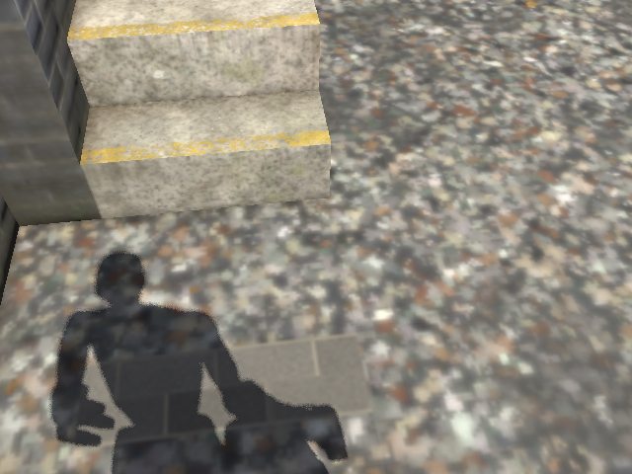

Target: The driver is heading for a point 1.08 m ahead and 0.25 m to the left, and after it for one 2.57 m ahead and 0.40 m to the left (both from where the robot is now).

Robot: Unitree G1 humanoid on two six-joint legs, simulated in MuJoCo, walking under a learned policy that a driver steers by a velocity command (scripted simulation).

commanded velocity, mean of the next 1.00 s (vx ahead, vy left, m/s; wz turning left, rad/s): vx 0.50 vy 0.00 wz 0.38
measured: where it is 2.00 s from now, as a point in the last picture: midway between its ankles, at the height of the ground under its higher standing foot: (229, 316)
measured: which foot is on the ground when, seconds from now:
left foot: down 0.00-0.26, up 0.28-0.76, down 0.78-1.00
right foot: up 0.00-0.24, down 0.26-0.80, up 0.82-1.00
